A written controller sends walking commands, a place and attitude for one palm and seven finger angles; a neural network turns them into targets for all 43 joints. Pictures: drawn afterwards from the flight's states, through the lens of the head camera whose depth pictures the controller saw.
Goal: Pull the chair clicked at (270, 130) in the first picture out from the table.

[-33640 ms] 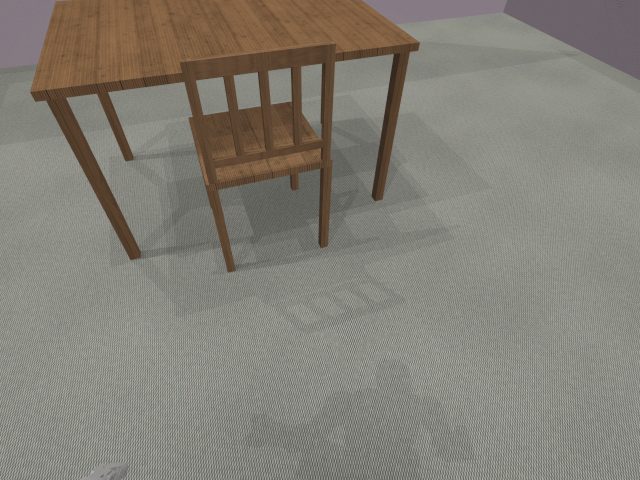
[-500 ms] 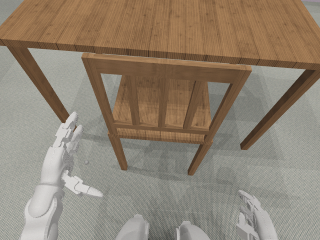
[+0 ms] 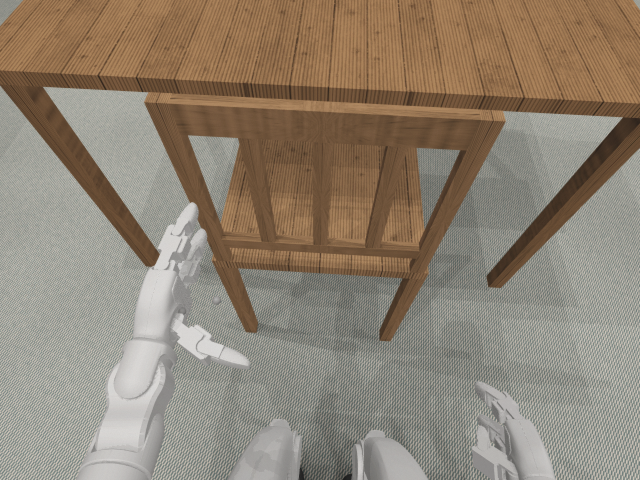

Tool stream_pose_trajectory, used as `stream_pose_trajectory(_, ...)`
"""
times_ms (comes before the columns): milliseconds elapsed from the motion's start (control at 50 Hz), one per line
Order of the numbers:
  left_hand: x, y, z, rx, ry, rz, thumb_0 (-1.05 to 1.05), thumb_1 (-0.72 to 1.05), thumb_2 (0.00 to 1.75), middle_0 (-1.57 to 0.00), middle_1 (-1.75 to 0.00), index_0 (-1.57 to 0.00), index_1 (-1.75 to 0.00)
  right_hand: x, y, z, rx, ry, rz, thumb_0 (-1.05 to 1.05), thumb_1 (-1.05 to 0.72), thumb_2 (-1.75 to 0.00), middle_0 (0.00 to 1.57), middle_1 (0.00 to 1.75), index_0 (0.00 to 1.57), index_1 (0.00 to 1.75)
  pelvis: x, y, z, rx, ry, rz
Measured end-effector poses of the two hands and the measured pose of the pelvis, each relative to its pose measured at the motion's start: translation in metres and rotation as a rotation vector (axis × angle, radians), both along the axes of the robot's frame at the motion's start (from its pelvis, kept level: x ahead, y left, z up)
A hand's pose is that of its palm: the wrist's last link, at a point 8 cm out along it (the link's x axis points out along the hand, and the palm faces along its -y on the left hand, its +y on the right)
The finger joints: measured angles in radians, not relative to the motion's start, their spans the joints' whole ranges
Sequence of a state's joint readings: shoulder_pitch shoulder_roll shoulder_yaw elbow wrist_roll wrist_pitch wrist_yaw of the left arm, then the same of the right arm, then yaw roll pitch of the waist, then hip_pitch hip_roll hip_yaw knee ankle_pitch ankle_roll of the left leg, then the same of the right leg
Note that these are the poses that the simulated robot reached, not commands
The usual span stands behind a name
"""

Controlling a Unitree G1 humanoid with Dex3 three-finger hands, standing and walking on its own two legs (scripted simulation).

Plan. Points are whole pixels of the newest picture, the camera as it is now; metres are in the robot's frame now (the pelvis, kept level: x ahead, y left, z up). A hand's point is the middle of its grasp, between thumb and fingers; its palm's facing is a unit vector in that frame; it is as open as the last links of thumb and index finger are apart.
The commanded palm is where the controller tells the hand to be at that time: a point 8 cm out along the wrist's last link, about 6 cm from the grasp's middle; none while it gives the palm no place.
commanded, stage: aim the fingers beside a spindle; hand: left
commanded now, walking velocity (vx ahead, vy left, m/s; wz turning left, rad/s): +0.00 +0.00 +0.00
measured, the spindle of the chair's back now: (321, 198) +0.51 +0.02 -0.02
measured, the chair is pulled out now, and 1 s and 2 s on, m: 0.00 0.00 0.00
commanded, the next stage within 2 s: none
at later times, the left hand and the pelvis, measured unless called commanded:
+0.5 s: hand (263, 275) +0.36 +0.09 +0.01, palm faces -0.07 -1.00 -0.03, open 16.9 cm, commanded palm +0.34 +0.15 +0.01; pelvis -0.01 +0.00 -0.02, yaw +0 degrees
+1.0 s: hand (268, 275) +0.37 +0.09 +0.01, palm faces -0.06 -1.00 -0.04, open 16.9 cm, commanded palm +0.35 +0.14 +0.00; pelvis -0.01 +0.00 -0.02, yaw +0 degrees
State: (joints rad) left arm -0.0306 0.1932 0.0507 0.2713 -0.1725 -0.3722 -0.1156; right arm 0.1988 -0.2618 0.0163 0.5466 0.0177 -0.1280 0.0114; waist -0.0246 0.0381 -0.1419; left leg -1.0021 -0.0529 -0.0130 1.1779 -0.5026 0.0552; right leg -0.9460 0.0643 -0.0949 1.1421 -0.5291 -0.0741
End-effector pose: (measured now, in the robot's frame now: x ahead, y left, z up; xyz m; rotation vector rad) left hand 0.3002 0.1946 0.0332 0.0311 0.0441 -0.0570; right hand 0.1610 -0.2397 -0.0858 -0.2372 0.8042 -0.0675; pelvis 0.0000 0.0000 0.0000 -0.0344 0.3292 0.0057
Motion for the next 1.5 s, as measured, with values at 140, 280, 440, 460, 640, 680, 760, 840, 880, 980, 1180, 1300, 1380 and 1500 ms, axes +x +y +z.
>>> stream_pose_trajectory(140, 0.013, -0.012, -0.008, -0.004, -0.005, 0.005, -0.02, -0.50, 0.30, -0.06, -0.08, -0.07, -0.08, -0.006, -0.001, -0.010, 0.004, 0.037, -0.002, 0.02, -0.90, -0.89, 0.20, 0.30, 0.21, 0.30, -0.003, -0.001, -0.006, 0.003, 0.011, -0.002)
stream_pose_trajectory(280, 0.026, -0.025, -0.015, -0.004, -0.013, -0.005, -0.02, -0.50, 0.30, -0.06, -0.08, -0.06, -0.08, -0.016, -0.004, -0.020, 0.003, 0.082, -0.014, 0.02, -0.90, -0.89, 0.20, 0.30, 0.21, 0.30, -0.006, -0.001, -0.011, 0.004, 0.024, -0.004)
stream_pose_trajectory(440, 0.042, -0.041, -0.020, -0.005, -0.019, -0.007, -0.02, -0.50, 0.30, -0.06, -0.08, -0.06, -0.08, -0.029, -0.007, -0.030, 0.009, 0.136, -0.032, 0.02, -0.90, -0.89, 0.20, 0.30, 0.21, 0.30, -0.007, -0.002, -0.014, 0.007, 0.041, -0.008)
stream_pose_trajectory(460, 0.043, -0.043, -0.021, -0.005, -0.016, -0.008, -0.02, -0.50, 0.30, -0.06, -0.08, -0.06, -0.08, -0.030, -0.007, -0.031, 0.010, 0.142, -0.034, 0.02, -0.90, -0.89, 0.20, 0.30, 0.20, 0.30, -0.007, -0.002, -0.015, 0.008, 0.043, -0.009)
stream_pose_trajectory(640, 0.048, -0.046, -0.022, 0.009, -0.028, 0.015, -0.02, -0.50, 0.30, -0.07, -0.08, -0.07, -0.08, -0.041, -0.009, -0.037, 0.027, 0.182, -0.056, 0.01, -0.90, -0.89, 0.20, 0.30, 0.20, 0.30, -0.007, -0.003, -0.016, 0.014, 0.049, -0.020)
stream_pose_trajectory(680, 0.047, -0.043, -0.021, 0.015, -0.028, 0.025, -0.02, -0.50, 0.30, -0.07, -0.08, -0.07, -0.08, -0.042, -0.009, -0.037, 0.033, 0.188, -0.057, 0.01, -0.90, -0.89, 0.20, 0.30, 0.20, 0.30, -0.006, -0.003, -0.016, 0.017, 0.048, -0.022)
stream_pose_trajectory(760, 0.044, -0.040, -0.024, 0.018, -0.010, 0.026, -0.02, -0.50, 0.30, -0.06, -0.08, -0.07, -0.08, -0.041, -0.008, -0.038, 0.035, 0.192, -0.051, 0.01, -0.90, -0.89, 0.20, 0.30, 0.20, 0.30, -0.006, -0.003, -0.015, 0.016, 0.047, -0.018)
stream_pose_trajectory(840, 0.042, -0.045, -0.027, 0.006, -0.007, 0.003, -0.02, -0.50, 0.30, -0.06, -0.08, -0.06, -0.08, -0.037, -0.009, -0.037, 0.028, 0.185, -0.047, 0.01, -0.90, -0.89, 0.20, 0.30, 0.20, 0.30, -0.007, -0.003, -0.015, 0.012, 0.046, -0.012)
stream_pose_trajectory(880, 0.041, -0.049, -0.026, -0.002, -0.016, -0.006, -0.02, -0.50, 0.30, -0.06, -0.08, -0.06, -0.08, -0.035, -0.009, -0.036, 0.025, 0.179, -0.046, 0.01, -0.90, -0.89, 0.20, 0.30, 0.20, 0.30, -0.007, -0.003, -0.015, 0.011, 0.046, -0.012)
stream_pose_trajectory(980, 0.046, -0.053, -0.025, 0.001, -0.034, -0.006, -0.02, -0.50, 0.30, -0.06, -0.08, -0.07, -0.08, -0.030, -0.009, -0.035, 0.019, 0.167, -0.041, 0.01, -0.90, -0.89, 0.20, 0.30, 0.20, 0.30, -0.007, -0.003, -0.017, 0.012, 0.049, -0.012)
stream_pose_trajectory(1180, 0.049, -0.046, -0.028, 0.009, -0.017, 0.015, -0.02, -0.50, 0.30, -0.06, -0.08, -0.07, -0.08, -0.031, -0.007, -0.038, 0.031, 0.177, -0.044, 0.01, -0.90, -0.89, 0.20, 0.30, 0.20, 0.30, -0.007, -0.002, -0.018, 0.013, 0.054, -0.017)
stream_pose_trajectory(1300, 0.041, -0.049, -0.021, 0.004, -0.033, -0.001, -0.02, -0.50, 0.30, -0.06, -0.08, -0.06, -0.08, -0.033, -0.004, -0.037, 0.040, 0.186, -0.039, 0.01, -0.90, -0.89, 0.20, 0.30, 0.20, 0.30, -0.005, -0.001, -0.015, 0.011, 0.047, -0.013)
stream_pose_trajectory(1380, 0.040, -0.054, -0.028, 0.002, -0.010, -0.014, -0.02, -0.50, 0.30, -0.06, -0.08, -0.06, -0.08, -0.032, -0.004, -0.036, 0.035, 0.184, -0.037, 0.01, -0.90, -0.89, 0.20, 0.30, 0.20, 0.30, -0.006, -0.001, -0.016, 0.012, 0.048, -0.013)
stream_pose_trajectory(1500, 0.041, -0.044, -0.029, 0.006, -0.029, 0.019, -0.02, -0.50, 0.30, -0.07, -0.08, -0.07, -0.08, -0.031, -0.005, -0.036, 0.024, 0.167, -0.044, 0.01, -0.90, -0.89, 0.20, 0.30, 0.20, 0.30, -0.008, -0.001, -0.018, 0.010, 0.047, -0.018)
